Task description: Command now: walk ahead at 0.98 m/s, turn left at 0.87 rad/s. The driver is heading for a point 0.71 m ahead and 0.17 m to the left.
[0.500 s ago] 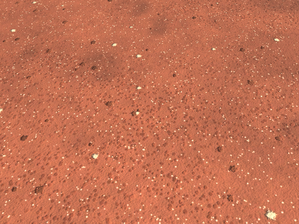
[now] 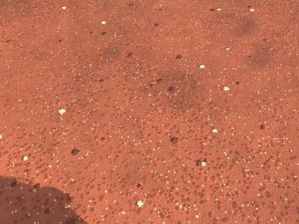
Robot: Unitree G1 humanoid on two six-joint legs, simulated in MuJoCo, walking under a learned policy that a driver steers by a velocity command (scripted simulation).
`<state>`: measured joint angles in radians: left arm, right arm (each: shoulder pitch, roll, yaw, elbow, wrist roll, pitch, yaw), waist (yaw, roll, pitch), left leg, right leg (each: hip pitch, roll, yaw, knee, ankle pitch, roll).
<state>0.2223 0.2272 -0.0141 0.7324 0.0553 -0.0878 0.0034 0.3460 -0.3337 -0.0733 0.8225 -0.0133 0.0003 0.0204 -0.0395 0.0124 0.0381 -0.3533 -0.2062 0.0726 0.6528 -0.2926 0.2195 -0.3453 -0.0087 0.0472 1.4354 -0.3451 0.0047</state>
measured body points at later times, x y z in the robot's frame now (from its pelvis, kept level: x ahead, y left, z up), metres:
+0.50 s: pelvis +0.45 -0.03 +0.03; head +0.48 -0.02 +0.47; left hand +0.36 +0.26 -0.08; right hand +0.74 -0.22 -0.06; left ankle +0.39 +0.04 -0.61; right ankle +0.48 -0.17 -0.71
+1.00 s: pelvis +0.77 +0.16 +0.03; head +0.79 +0.20 +0.48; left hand +0.70 +0.47 -0.07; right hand +1.04 +0.05 -0.08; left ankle +0.75 +0.21 -0.71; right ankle +0.96 +0.08 -0.63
